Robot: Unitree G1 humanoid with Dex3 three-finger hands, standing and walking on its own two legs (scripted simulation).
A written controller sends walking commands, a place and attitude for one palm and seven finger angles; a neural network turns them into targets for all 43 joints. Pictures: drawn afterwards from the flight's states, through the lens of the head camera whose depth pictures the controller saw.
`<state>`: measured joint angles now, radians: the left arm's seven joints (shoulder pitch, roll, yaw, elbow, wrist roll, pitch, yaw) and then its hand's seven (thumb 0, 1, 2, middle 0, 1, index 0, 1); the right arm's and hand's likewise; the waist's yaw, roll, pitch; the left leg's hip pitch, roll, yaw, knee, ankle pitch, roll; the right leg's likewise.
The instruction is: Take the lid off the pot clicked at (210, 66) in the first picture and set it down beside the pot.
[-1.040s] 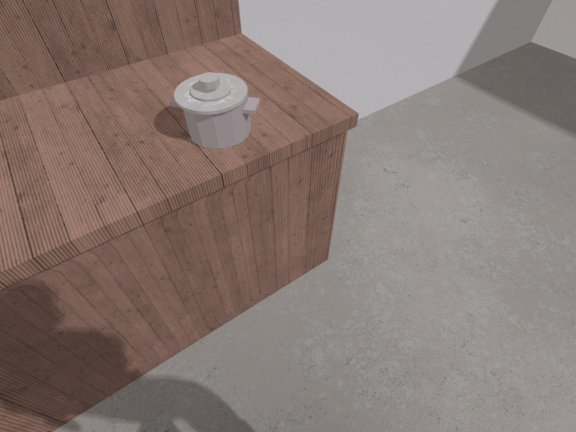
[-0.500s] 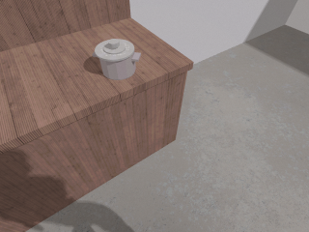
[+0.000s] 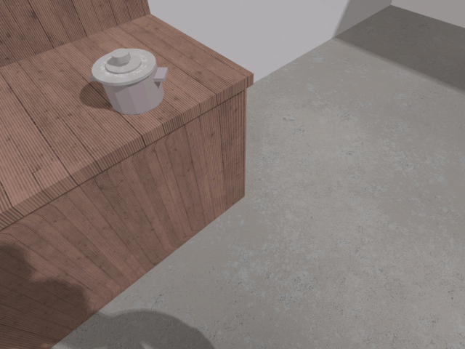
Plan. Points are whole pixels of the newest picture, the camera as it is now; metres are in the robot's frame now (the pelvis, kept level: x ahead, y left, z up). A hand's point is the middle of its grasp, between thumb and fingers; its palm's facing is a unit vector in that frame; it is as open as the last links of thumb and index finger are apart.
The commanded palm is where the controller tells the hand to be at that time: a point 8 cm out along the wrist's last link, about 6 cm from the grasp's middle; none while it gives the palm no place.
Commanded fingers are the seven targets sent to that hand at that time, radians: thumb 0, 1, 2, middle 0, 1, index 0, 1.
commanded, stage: walk to a spot facing it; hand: left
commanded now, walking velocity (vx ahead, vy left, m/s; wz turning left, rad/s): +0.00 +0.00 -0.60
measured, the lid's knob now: (121, 56) +0.73 +0.34 +0.10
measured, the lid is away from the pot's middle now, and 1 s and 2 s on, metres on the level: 0.00 0.00 0.00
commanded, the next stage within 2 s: turn to face it in 1.76 s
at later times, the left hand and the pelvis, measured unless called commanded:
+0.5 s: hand out of the picture +0.08 +0.20 -0.14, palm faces -0.14 -0.95 -0.28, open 7.4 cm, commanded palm none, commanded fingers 0.00 0.90 0.90 -0.20 -0.30 -0.20 -0.30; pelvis +0.01 +0.00 +0.02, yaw -15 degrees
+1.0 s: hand (209, 298) +0.23 +0.07 -0.14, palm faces -0.54 -0.80 -0.27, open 7.4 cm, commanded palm none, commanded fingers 0.00 0.90 0.90 -0.20 -0.30 -0.20 -0.30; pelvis +0.03 -0.04 +0.00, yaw -33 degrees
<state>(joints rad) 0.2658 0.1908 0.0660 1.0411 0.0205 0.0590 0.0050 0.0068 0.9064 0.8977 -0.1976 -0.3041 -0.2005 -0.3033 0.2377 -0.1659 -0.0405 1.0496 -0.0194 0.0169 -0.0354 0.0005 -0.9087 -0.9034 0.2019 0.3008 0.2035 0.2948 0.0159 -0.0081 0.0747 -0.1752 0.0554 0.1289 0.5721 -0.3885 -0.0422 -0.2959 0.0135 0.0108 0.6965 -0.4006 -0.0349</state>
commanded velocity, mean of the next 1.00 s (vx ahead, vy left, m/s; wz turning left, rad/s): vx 0.09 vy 0.00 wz -0.60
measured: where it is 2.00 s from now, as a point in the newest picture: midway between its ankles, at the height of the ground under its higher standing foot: (326, 334)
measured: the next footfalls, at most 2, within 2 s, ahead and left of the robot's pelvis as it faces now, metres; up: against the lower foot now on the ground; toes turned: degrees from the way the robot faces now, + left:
left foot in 0.56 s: +0.09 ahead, +0.13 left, +0.00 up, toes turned -20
right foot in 0.90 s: +0.01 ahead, -0.15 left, +0.00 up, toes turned -36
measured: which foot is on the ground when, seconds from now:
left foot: down 0.00-0.02, up 0.04-0.54, down 0.56-0.90, up 0.92-1.00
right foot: down 0.00-0.56, up 0.58-0.88, down 0.90-1.00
